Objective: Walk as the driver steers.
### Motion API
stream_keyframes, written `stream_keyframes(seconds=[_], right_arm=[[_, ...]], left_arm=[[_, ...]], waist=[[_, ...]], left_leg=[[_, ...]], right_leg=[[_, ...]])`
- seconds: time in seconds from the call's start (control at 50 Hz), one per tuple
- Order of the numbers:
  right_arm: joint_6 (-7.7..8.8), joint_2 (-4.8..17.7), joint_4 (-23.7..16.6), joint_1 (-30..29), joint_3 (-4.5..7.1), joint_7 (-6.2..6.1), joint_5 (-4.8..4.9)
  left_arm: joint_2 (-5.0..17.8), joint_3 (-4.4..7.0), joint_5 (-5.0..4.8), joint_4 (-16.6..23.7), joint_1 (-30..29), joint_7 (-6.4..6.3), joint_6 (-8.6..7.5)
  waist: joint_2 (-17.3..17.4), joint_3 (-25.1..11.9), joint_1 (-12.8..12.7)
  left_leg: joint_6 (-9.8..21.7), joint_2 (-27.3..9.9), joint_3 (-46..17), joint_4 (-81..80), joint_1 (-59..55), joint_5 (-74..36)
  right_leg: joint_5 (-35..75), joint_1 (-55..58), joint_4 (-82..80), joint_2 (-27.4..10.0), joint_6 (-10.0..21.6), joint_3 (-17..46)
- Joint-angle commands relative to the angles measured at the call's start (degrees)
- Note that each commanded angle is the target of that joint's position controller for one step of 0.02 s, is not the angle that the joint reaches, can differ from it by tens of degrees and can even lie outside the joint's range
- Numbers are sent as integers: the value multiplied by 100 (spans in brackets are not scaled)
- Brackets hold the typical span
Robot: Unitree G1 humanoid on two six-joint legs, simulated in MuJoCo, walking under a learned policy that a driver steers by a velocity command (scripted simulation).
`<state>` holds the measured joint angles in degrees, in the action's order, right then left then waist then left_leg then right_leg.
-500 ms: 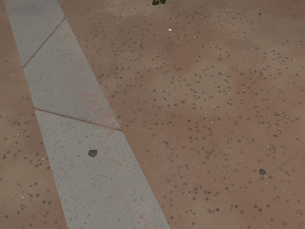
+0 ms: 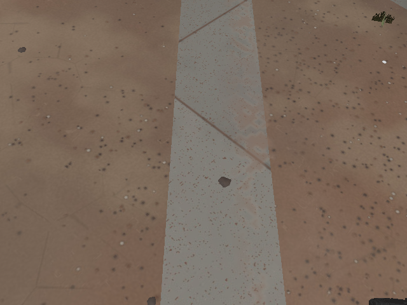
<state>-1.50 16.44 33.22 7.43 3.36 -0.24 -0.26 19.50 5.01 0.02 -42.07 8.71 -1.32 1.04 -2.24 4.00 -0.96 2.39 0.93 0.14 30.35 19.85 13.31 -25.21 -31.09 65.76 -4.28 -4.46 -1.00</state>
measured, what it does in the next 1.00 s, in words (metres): steps on the spot, turning right: right foot, then left foot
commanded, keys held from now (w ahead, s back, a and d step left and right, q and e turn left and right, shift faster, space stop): e+shift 0.86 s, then shift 0.04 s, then q+shift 0.10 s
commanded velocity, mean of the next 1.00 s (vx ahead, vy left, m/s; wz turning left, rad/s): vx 0.00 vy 0.00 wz -0.68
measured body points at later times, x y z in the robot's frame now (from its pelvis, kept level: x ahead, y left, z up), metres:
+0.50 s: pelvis +0.02 -0.04 +0.00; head +0.06 -0.09 +0.45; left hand +0.24 +0.19 -0.08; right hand +0.10 -0.37 -0.11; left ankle +0.04 +0.11 -0.65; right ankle -0.02 -0.12 -0.74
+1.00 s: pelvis +0.09 -0.03 +0.00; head +0.13 -0.05 +0.45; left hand +0.43 +0.03 -0.08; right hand -0.01 -0.35 -0.08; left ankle +0.19 +0.02 -0.74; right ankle -0.05 -0.10 -0.66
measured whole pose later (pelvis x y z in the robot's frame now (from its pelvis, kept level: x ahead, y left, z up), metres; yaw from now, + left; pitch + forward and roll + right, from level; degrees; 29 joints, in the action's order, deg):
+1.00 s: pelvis +0.09 -0.03 +0.00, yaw -46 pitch +2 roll +0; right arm 1.3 16.5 40.6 7.4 4.6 -0.4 -0.5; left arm 20.4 4.6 -0.1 -32.8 8.0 -2.1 3.2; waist -2.2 2.8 1.0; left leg 1.4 2.7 -3.9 27.2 17.2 11.8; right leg -30.2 -25.8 63.0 7.1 -3.7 12.3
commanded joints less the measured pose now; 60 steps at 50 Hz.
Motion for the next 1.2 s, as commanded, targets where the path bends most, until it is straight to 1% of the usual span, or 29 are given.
stream_keyframes(seconds=[0.02,0.06,0.12,0.2,0.32,0.34,0.36,0.38,0.4,0.42,0.44,0.46,0.48,0.62,0.78,0.84,0.86,0.88,0.9,0.92,0.94,0.96,1.0,1.02,1.06,1.12,1.16,1.18,1.2], right_arm=[[204,226,-186,-329,-17,-71,-151],[240,385,-68,-326,30,-98,-204],[130,894,102,-108,211,-164,-148],[88,775,206,-150,228,-176,-76],[34,877,232,-379,350,-157,64],[22,846,264,-396,361,-149,124],[40,706,391,-124,353,-119,131],[83,452,211,-241,291,-97,-68],[132,299,-188,-934,204,-112,-183],[159,531,-139,-1053,267,-100,-122],[190,545,-108,-1025,275,-99,-14],[204,579,-12,-884,294,-138,-23],[203,678,20,-816,325,-178,-67],[249,443,165,-765,241,-134,19],[405,627,211,-794,309,-19,66],[481,769,360,-324,407,30,87],[472,944,398,-141,467,12,46],[407,1201,262,-345,468,-27,-24],[394,1199,328,-183,457,7,-217],[411,931,245,-298,385,10,-135],[390,664,232,-402,296,-9,-65],[352,576,237,-393,230,-25,-15],[329,381,364,-401,78,-27,5],[307,338,484,-222,40,-13,31],[160,988,483,193,246,-65,188],[146,1113,414,399,289,-103,219],[160,980,311,242,263,-139,265],[237,694,139,-87,194,-125,262],[359,17,-10,-142,0,-59,303]], left_arm=[[94,-53,-57,96,485,8,39],[72,-116,-88,237,180,18,63],[430,-33,-121,503,-31,32,114],[252,-33,-111,650,20,87,181],[107,18,-166,815,322,266,228],[116,54,-168,785,516,272,238],[342,161,-129,741,765,202,236],[1191,408,-97,809,1113,73,200],[1473,417,93,962,1120,106,76],[1199,350,134,997,1092,163,-55],[1088,315,56,971,882,133,-136],[972,296,-79,1002,557,85,-134],[837,239,-179,1064,311,23,-91],[934,261,-147,1202,322,-157,72],[956,286,-143,1439,-10,-121,178],[889,251,-210,1563,-344,-104,202],[664,181,-181,1572,-184,-95,205],[204,48,-17,1433,506,-60,205],[662,179,-64,1585,531,-68,152],[1049,273,-19,1397,565,-90,123],[1089,289,-17,1267,350,-101,136],[853,221,3,1166,273,-124,172],[289,9,35,1152,199,-86,156],[60,-101,84,1149,276,-36,123],[181,-91,1,1269,-45,26,-8],[256,-52,-115,1133,59,82,-279],[275,-1,-119,768,670,70,-450],[464,75,-87,525,1383,13,-495],[686,118,-12,425,1923,-47,-525]], waist=[[933,-1331,-119],[1035,-979,77],[1052,-615,288],[848,-412,282],[848,-837,51],[802,-892,-76],[405,-922,-135],[-1142,-985,-148],[-1792,-1185,-284],[-798,-1408,-443],[-456,-1199,-244],[-89,-1021,-46],[-145,-966,62],[-411,-1044,74],[-879,-1020,15],[-888,-1025,273],[-466,-1224,230],[1052,-1398,-215],[1931,-1068,-269],[1380,-926,-231],[967,-775,-121],[735,-779,-86],[736,-709,-88],[903,-897,-126],[1551,-674,187],[1464,-497,100],[1072,-366,-266],[835,-537,-603],[-319,-929,-767]], left_leg=[[922,-1198,-324,-955,-696,-2727],[912,-1259,-210,-1104,-567,-2060],[1195,-1773,-642,-1295,-820,-1280],[1250,-2070,-672,-1273,-1145,-1416],[818,-2066,88,-505,-1559,-2634],[571,-1947,365,-134,-1397,-2424],[148,-1608,728,583,-951,-1736],[-449,-852,1204,2380,708,175],[-737,99,360,3661,2141,2624],[-668,-36,-365,4260,2347,2589],[-555,-120,-523,4245,2411,2048],[-536,-199,-548,3963,2490,1531],[-552,-248,-584,3707,2401,1175],[-851,250,-668,2269,1761,388],[-698,458,-895,731,794,424],[-526,343,-730,-780,-395,-456],[-285,-309,-1112,-1077,-1267,-1025],[263,-1567,-2332,-1019,-1924,-2284],[1139,-2275,-3717,-1222,-1651,-2547],[1329,-2246,-3504,-1174,-1417,-2190],[1177,-1829,-2781,-1077,-1188,-1914],[999,-1483,-2404,-1062,-1118,-1573],[906,-1113,-1976,-1154,-825,-1486],[768,-807,-1743,-1364,-908,-243],[863,-710,-2172,-1739,-856,1345],[884,-769,-2647,-1847,-524,2067],[615,-433,-2503,-1638,316,1893],[224,-161,-2131,-922,1518,1676],[-100,303,-1180,1046,2643,1544]], right_leg=[[675,691,-552,-98,-99,140],[753,861,-1334,-77,-72,172],[331,379,-1324,-82,2,77],[-33,32,-1324,-216,80,33],[404,820,-2678,59,376,-470],[937,1257,-3304,213,515,-576],[1909,1899,-3924,281,767,-241],[4408,3084,-4228,-902,1406,1686],[5371,3401,-4379,-1782,2576,3435],[4959,3525,-4480,-1722,2639,3077],[4557,3405,-4446,-1374,2324,2626],[4268,3267,-4404,-1081,2016,2296],[4221,3138,-4414,-944,1853,2141],[3913,2837,-4272,-436,1679,2321],[3737,2447,-3851,-211,1479,3349],[3091,2056,-3559,150,1188,3475],[1764,1581,-3034,441,953,3209],[-891,879,-1730,1247,655,2134],[-1591,-132,-675,1376,363,1683],[-1204,-161,75,981,157,1568],[-793,-90,339,902,53,1465],[-595,20,434,917,-19,1418],[-327,454,-138,818,-90,1326],[-159,688,-927,625,-115,819],[-501,795,-1793,757,-116,199],[-291,1708,-3679,795,238,292],[1262,3087,-5143,685,582,197],[1385,4490,-5070,100,755,498],[76,5377,-5072,-1215,1031,1852]])
Velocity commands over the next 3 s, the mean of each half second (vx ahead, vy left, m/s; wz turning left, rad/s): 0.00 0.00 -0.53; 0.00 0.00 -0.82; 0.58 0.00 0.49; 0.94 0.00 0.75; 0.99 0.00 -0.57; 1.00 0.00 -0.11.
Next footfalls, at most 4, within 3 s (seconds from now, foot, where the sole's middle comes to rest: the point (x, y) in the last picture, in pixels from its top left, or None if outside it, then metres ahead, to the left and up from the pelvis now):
0.36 right None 0.02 -0.13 -0.77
0.86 left None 0.21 -0.01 -0.77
1.18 right None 0.01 -0.15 -0.77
1.62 left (245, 271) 0.52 -0.14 -0.77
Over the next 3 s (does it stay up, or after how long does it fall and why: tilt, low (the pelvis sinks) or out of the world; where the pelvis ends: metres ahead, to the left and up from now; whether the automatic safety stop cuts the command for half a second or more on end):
stays up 1.49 -0.53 -0.03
